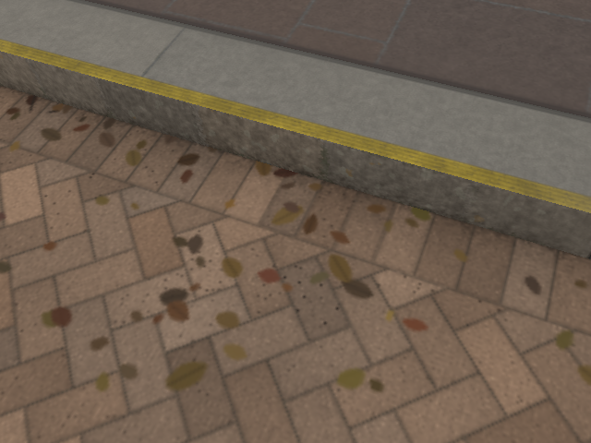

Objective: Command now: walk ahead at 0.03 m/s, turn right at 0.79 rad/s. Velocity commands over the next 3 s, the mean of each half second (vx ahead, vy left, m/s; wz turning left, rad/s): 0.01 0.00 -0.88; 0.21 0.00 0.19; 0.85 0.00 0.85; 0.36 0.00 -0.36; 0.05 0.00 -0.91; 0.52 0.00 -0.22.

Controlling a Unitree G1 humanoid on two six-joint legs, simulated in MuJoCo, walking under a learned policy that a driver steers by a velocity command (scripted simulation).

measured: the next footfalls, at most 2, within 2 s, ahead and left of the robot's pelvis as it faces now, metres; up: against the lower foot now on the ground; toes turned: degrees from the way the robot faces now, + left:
left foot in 0.36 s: +0.05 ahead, +0.09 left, +0.00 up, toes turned -26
right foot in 0.66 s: -0.13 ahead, -0.18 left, +0.00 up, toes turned -29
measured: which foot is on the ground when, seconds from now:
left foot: down 0.00-0.00, up 0.02-0.34, down 0.36-0.66, up 0.68-1.00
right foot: down 0.00-0.36, up 0.38-0.64, down 0.66-1.00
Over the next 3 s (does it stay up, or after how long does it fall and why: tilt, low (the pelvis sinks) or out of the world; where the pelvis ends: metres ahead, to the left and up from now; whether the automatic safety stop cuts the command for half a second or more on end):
stays up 0.72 0.00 -0.01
